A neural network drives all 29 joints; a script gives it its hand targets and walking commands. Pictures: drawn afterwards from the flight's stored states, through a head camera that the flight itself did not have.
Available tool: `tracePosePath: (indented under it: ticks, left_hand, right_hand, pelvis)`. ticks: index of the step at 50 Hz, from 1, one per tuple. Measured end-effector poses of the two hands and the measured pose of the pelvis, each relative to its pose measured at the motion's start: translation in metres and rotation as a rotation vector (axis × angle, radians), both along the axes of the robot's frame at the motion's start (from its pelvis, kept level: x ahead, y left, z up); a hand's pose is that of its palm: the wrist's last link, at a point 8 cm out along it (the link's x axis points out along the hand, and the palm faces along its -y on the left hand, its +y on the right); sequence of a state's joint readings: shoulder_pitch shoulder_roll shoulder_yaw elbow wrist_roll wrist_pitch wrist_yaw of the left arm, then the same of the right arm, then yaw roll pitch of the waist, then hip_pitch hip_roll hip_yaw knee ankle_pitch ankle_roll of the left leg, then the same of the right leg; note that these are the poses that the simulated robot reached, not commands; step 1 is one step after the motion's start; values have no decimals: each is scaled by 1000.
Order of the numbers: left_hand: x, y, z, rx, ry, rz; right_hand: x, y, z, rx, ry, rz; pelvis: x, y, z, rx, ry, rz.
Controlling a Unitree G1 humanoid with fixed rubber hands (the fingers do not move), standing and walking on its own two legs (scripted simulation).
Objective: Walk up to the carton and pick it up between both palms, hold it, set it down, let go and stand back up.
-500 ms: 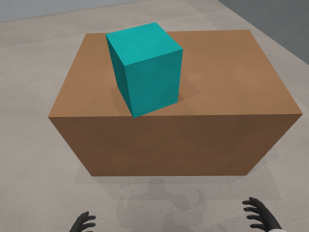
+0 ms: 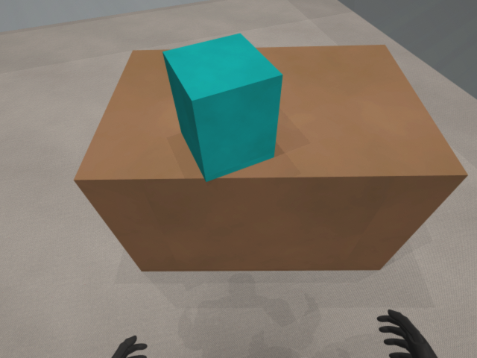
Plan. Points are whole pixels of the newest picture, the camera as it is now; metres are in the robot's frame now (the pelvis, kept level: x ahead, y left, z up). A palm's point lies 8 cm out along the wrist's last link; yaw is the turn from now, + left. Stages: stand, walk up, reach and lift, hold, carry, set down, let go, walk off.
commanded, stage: stand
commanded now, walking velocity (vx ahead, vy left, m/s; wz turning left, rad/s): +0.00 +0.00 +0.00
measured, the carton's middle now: (222, 108) +0.67 +0.06 +0.01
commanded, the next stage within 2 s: walk up in 1.16 s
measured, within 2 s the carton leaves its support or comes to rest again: neither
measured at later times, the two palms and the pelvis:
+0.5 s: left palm out of the picture +0.10 +0.24 -0.12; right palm out of the picture +0.11 -0.27 -0.09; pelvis +0.00 +0.00 +0.00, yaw +0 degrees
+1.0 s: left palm out of the picture +0.06 +0.24 -0.13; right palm out of the picture +0.08 -0.28 -0.10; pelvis -0.03 +0.00 +0.00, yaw +0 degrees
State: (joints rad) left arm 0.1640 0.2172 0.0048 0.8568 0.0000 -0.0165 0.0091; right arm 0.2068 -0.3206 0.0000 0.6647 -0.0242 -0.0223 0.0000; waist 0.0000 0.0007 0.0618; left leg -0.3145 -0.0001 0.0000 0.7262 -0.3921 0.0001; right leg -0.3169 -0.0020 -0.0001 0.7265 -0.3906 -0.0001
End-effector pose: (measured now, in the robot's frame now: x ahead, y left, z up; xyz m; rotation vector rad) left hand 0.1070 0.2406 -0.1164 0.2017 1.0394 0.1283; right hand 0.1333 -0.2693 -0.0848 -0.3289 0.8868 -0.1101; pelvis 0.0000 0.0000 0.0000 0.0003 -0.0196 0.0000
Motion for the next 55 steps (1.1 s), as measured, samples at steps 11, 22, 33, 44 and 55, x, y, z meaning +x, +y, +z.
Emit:
tracePosePath:
  ticks: [11, 22, 33, 44, 55]
  left_hand:
    - [-1, 0, -2, 0, 15, 3]
    - [-7, 1, -5, -1, 33, 7]
    - [-18, 1, -7, -1, 47, 12]
    - [-33, 2, -8, -1, 58, 18]
    - [-51, 2, -10, -5, 70, 23]
  right_hand:
    - [-6, -1, -4, -1, 24, -8]
    - [-16, -3, -8, -3, 49, -20]
    - [-30, -5, -11, -2, 67, -32]
    - [-47, -7, -14, -4, 84, -42]
    - [-66, -9, -17, -4, 100, -53]
  pelvis:
    - [0, 0, 0, 0, 0, 0]
    - [-3, 0, 0, 0, -4, 0]
    - [-11, 0, 0, 0, -15, 0]
    - [-22, 0, 0, 0, -32, 0]
    - [-35, 0, -1, 0, -50, 0]
